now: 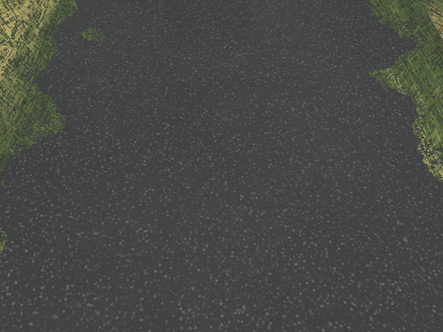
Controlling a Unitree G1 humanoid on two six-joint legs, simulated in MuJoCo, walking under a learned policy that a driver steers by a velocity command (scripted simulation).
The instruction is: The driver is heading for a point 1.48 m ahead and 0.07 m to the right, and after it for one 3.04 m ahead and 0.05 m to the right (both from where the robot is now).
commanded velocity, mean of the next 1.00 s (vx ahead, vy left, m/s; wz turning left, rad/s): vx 0.13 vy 0.00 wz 0.18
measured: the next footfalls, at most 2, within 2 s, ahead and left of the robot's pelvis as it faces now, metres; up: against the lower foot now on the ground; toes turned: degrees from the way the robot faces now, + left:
right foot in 0.06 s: +0.06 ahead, -0.13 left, +0.00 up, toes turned +8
left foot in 0.42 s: +0.01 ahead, +0.13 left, +0.00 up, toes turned +6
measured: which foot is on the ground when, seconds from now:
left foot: down 0.00-0.06, up 0.08-0.40, down 0.42-0.84, up 0.86-1.00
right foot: up 0.00-0.04, down 0.06-0.58, up 0.60-0.82, down 0.84-1.00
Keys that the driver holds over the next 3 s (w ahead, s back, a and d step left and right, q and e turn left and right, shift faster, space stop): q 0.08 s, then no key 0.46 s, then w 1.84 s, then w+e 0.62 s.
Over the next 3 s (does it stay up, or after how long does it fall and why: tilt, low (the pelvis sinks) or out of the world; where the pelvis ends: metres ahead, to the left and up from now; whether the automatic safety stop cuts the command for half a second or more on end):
stays up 1.21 0.08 -0.03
